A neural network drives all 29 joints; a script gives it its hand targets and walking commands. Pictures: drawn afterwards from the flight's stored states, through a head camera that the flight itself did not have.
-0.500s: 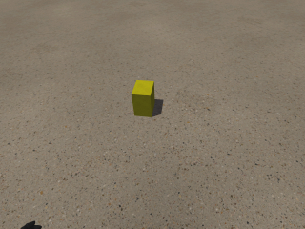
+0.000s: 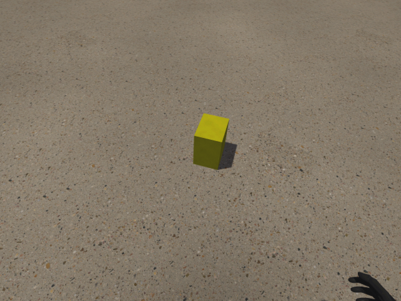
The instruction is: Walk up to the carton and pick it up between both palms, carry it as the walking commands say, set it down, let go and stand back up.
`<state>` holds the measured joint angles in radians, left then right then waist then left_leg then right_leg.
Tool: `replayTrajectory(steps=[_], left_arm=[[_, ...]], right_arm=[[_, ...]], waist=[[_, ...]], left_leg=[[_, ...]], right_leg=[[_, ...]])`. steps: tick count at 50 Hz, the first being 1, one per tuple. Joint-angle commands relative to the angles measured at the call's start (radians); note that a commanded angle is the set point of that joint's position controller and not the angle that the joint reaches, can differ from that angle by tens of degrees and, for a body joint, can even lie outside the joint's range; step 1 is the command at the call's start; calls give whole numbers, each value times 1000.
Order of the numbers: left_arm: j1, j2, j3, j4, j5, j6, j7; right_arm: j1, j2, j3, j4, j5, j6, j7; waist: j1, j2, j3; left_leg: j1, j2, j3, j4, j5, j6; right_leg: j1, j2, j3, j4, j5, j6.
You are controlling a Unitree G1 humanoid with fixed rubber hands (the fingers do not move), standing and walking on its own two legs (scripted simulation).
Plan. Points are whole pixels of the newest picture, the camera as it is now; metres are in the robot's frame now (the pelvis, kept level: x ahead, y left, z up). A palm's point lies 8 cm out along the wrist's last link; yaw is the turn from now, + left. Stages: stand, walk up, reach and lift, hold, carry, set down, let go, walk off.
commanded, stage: walk up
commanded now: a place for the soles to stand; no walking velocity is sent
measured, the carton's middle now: (210, 141) +1.10 -0.07 -0.64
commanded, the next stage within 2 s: none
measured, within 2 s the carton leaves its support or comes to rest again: neither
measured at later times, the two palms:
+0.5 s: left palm (53, 241) +0.26 +0.33 -0.06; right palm (358, 236) +0.29 -0.35 -0.07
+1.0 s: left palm (101, 153) +0.51 +0.30 -0.07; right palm (346, 193) +0.41 -0.38 -0.09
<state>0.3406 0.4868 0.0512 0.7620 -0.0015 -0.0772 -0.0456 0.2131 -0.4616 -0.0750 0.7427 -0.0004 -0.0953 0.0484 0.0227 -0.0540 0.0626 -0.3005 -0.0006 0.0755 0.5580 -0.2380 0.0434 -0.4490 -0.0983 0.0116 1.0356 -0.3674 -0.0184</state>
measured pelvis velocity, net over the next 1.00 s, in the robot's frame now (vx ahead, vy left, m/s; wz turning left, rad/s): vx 0.38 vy -0.03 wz -0.03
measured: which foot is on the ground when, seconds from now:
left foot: down 0.00-0.24, up 0.26-0.54, down 0.56-0.92, up 0.94-1.00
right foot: up 0.00-0.20, down 0.22-0.56, up 0.58-0.88, down 0.90-1.00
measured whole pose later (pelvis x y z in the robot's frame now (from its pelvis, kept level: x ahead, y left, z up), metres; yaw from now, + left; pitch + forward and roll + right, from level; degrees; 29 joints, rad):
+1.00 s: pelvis +0.38 -0.03 -0.01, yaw -2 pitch -2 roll -1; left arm 0.23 0.47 0.09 0.73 0.01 -0.09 -0.06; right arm 0.36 -0.49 -0.06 0.77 0.00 -0.08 0.02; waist -0.03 0.03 0.05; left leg -0.37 0.05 -0.01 1.02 -0.45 0.03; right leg -0.37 -0.03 -0.08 0.64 -0.24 -0.03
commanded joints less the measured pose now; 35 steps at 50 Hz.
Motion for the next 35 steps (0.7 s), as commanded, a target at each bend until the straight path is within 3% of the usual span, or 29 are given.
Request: replayTrajectory(steps=[1, 3, 8, 10, 11, 12, 13, 14, 15, 16, 18, 20, 24, 27, 28, 29, 30, 31, 33, 35], left_arm=[[26, 155, 56, -45, 10, 1, -16], [-36, 140, 58, -55, 18, 3, -28], [-99, 121, 73, -54, 21, -5, -46], [-48, 142, 85, -35, 26, -13, -38], [46, 173, 100, -17, 28, -21, -24], [136, 262, 126, -16, 28, -30, -10], [121, 310, 132, -35, 15, -32, -4], [58, 280, 124, -44, 2, -28, -3], [18, 250, 112, -55, -1, -25, -1], [-13, 230, 105, -61, 1, -23, 2], [-41, 212, 97, -70, 12, -23, -3], [-32, 220, 96, -78, 17, -25, -12], [-55, 236, 87, -96, 14, -21, -21], [-62, 200, 62, -101, 14, -6, -19], [-41, 157, 44, -103, 18, -2, -16], [-31, 97, 25, -122, 4, -1, -15], [-21, 151, 36, -108, 7, 6, 4], [-24, 195, 48, -83, 3, 5, 9], [16, 192, 58, -47, 4, -1, 6], [32, 171, 62, -29, 13, 2, -10]], right_arm=[[87, -240, -71, -42, -10, -19, -7], [96, -242, -74, -47, -7, -22, -3], [65, -252, -67, -61, 0, -10, 3], [77, -224, -50, -59, -4, -4, -1], [90, -194, -35, -62, -9, -6, -7], [113, -135, -15, -87, -3, -11, -9], [109, -190, -23, -73, -3, -5, -18], [103, -228, -32, -46, 2, 2, -22], [120, -229, -36, -31, 1, 2, -20], [132, -225, -36, -20, -2, 2, -16], [169, -207, -36, 16, -13, 4, 1], [138, -182, -34, 12, -20, 9, 15], [75, -165, -38, -4, -19, 4, 26], [150, -185, -58, 22, -21, -8, 16], [219, -213, -70, 41, -24, -15, 3], [274, -312, -100, 24, -38, -25, -11], [258, -360, -109, -2, -28, -30, -18], [205, -309, -94, -12, -8, -29, -21], [154, -247, -66, -20, -4, -24, -23], [141, -243, -65, -25, -13, -22, -20]], waist=[[-48, 211, -47], [-60, 205, -30], [-39, 201, -7], [3, 125, -27], [60, 32, -70], [103, -229, -154], [93, -185, -148], [61, -50, -87], [36, -20, -53], [14, -42, -23], [-6, -102, -16], [1, -123, -12], [-1, -121, -9], [-52, -30, -26], [-85, 72, -54], [-123, 319, -75], [-116, 243, -66], [-89, 115, -38], [-53, 156, -5], [-50, 227, -12]], left_leg=[[104, 263, -222, -252, 201, 211], [94, 253, -205, -266, 122, 202], [-21, 230, -176, -241, -70, 153], [-90, 206, -151, -116, -82, 116], [-170, 167, -113, 78, 20, 86], [-368, 48, 4, 448, -87, 20], [-476, 1, -69, 584, -282, 11], [-460, 55, -158, 631, -240, 6], [-437, 88, -161, 596, -201, -1], [-411, 118, -149, 521, -170, -17], [-289, 113, -95, 386, -135, -37], [-224, 104, -60, 282, -117, -44], [-71, 72, -6, 114, 5, -40], [144, 12, 14, -8, -7, -22], [267, 41, -65, -86, -107, 4], [392, 316, -549, -275, -441, 107], [333, 455, -745, -334, -499, 219], [262, 419, -643, -311, -422, 230], [191, 331, -410, -284, -220, 199], [123, 286, -265, -262, 14, 186]], right_leg=[[-82, -35, -2, -124, 37, 17], [-70, -34, -22, -219, 104, 13], [99, 31, -82, -408, 181, -8], [273, 66, -87, -487, 160, -28], [437, 66, -37, -533, 71, -61], [595, -197, 377, -699, -193, -164], [552, -332, 637, -805, -322, -272], [469, -320, 554, -786, -307, -288], [393, -287, 456, -788, -247, -278], [337, -243, 356, -800, -217, -250], [225, -167, 184, -791, -59, -230], [177, -157, 137, -790, -35, -235], [88, -144, 109, -783, -139, -204], [-12, -83, 50, -607, -200, -154], [-76, -40, 5, -427, -176, -124], [-308, 92, -91, -67, -143, -45], [-376, 88, 48, 86, -142, -25], [-338, 53, 116, 110, -63, -13], [-267, -4, 91, 19, -8, -1], [-157, -11, 20, -79, 14, 17]])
